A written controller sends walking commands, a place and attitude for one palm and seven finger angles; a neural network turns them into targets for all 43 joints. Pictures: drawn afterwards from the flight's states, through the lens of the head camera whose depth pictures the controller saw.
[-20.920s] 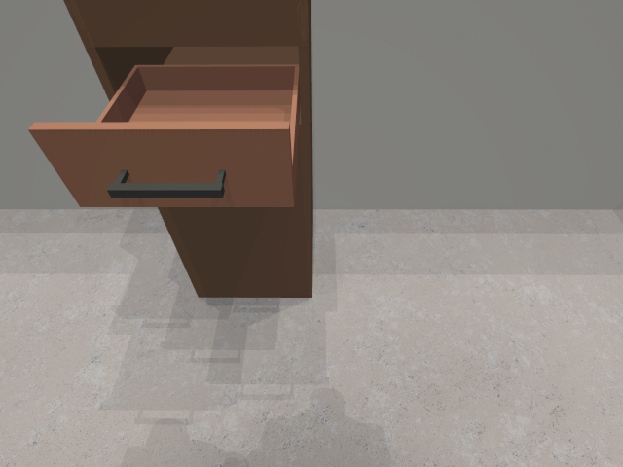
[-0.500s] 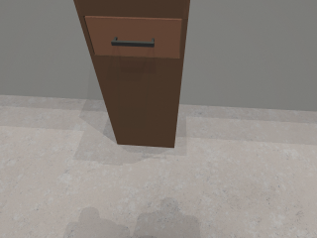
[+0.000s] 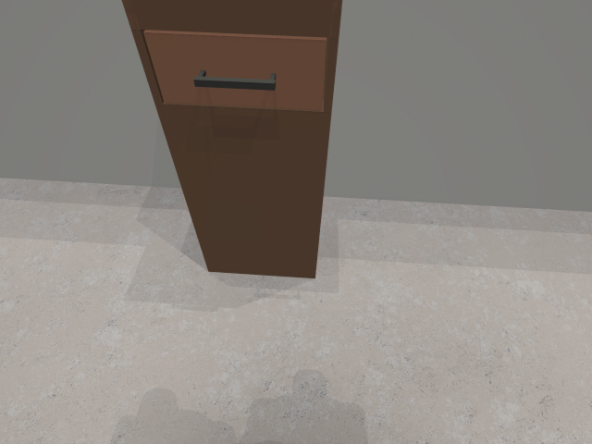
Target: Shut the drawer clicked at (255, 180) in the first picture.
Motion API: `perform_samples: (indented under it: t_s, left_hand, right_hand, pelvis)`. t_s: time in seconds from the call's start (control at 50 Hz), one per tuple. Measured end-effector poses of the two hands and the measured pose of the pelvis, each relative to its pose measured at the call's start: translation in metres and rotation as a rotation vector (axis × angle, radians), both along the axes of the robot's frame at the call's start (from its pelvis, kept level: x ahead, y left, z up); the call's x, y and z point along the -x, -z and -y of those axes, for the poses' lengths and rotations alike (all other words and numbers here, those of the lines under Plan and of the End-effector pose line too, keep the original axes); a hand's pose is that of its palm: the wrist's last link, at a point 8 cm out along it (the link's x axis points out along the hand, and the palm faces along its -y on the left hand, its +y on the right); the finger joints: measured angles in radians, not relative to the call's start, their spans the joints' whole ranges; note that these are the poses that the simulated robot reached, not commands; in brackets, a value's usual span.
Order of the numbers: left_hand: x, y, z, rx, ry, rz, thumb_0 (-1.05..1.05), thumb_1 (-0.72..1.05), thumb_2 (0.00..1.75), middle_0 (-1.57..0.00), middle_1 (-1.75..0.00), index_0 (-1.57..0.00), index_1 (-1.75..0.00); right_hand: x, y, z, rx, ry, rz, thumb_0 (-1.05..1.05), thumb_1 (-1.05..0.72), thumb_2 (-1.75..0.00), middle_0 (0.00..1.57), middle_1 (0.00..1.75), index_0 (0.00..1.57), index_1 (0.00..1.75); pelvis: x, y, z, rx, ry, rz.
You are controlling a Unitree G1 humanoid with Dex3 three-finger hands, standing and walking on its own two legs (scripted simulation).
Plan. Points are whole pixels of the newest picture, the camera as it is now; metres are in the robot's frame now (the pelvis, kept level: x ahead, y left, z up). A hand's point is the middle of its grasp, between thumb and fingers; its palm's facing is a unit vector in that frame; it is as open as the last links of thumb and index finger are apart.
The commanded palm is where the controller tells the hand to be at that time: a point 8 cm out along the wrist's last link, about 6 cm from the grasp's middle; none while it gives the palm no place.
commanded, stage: look to check the result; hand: left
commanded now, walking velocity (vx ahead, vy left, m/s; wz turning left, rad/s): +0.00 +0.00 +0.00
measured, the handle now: (236, 79) +0.81 +0.18 +0.08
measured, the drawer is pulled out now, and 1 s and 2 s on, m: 0.00 0.00 0.00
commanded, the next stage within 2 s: stand and wait in 0.50 s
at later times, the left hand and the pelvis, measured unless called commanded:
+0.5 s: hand out of the picture -0.01 +0.14 -0.18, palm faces +0.05 -0.99 -0.16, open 7.4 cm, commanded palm none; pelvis +0.01 -0.01 +0.00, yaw +0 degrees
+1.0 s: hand out of the picture +0.01 +0.14 -0.17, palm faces +0.05 -0.98 -0.18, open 7.4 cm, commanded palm none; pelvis +0.02 -0.02 +0.00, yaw +0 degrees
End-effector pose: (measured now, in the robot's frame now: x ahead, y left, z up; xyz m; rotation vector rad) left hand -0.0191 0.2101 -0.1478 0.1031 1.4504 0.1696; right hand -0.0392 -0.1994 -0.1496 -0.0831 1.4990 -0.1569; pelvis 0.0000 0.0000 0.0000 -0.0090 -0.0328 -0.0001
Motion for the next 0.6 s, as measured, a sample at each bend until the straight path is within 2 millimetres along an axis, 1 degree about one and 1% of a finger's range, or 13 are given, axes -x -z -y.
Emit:
perform_samples:
  t_s: [0.1,0.26,0.44,0.6]
  left_hand:
    - [0.004,-0.002,0.001,-0.006,-0.008,-0.018,0.0,0.92,0.89,-0.19,-0.3,-0.19,-0.3]
    - [0.004,-0.003,0.008,-0.002,-0.009,-0.03,0.0,0.91,0.89,-0.19,-0.3,-0.19,-0.3]
    - [-0.004,-0.001,0.016,0.009,-0.007,-0.02,0.0,0.91,0.89,-0.19,-0.3,-0.19,-0.3]
    - [-0.013,-0.001,0.018,0.008,0.0,-0.011,0.0,0.91,0.89,-0.19,-0.3,-0.19,-0.3]
  right_hand:
    - [-0.006,0.001,0.002,-0.004,-0.008,-0.001,0.0,-0.91,-0.9,0.2,0.29,0.19,0.3]
    - [-0.024,0.002,0.006,-0.005,-0.018,0.031,0.0,-0.91,-0.9,0.2,0.29,0.19,0.3]
    - [-0.033,0.0,0.016,0.012,-0.023,0.038,0.01,-0.91,-0.9,0.2,0.29,0.19,0.3]
    - [-0.036,0.0,0.019,0.014,-0.022,0.034,0.0,-0.91,-0.9,0.2,0.29,0.19,0.3]
  pelvis:
    - [-0.003,0.0,0.002,-0.002,-0.002,-0.001]
    - [-0.006,-0.001,0.006,-0.004,0.002,0.001]
    - [-0.011,-0.001,0.01,-0.005,0.003,0.0]
    - [-0.015,-0.002,0.013,-0.006,0.005,-0.003]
